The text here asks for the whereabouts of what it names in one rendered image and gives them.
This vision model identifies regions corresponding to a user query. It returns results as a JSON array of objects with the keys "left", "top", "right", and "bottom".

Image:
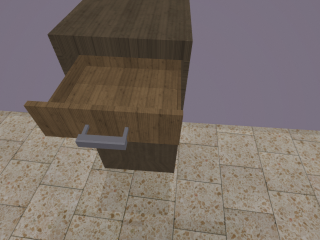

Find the cabinet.
[{"left": 47, "top": 0, "right": 193, "bottom": 173}]

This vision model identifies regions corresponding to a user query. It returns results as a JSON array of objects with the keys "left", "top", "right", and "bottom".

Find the handle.
[{"left": 75, "top": 124, "right": 129, "bottom": 150}]

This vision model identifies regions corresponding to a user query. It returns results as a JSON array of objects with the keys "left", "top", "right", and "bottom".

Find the drawer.
[{"left": 24, "top": 55, "right": 183, "bottom": 145}]

